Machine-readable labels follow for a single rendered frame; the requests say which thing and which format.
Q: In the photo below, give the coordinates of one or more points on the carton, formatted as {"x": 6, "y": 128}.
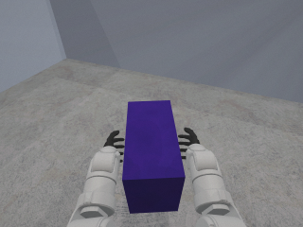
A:
{"x": 153, "y": 174}

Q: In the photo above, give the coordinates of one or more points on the left robot forearm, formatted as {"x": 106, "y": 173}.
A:
{"x": 98, "y": 196}

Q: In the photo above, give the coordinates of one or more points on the robot right upper arm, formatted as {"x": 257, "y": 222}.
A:
{"x": 210, "y": 220}

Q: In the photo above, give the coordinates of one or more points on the robot left upper arm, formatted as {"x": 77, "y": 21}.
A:
{"x": 92, "y": 222}

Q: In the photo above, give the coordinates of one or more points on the robot right hand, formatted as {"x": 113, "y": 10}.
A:
{"x": 192, "y": 137}

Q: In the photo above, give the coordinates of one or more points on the robot left hand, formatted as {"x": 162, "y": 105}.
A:
{"x": 111, "y": 140}

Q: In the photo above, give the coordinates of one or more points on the right robot forearm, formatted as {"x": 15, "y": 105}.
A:
{"x": 211, "y": 197}

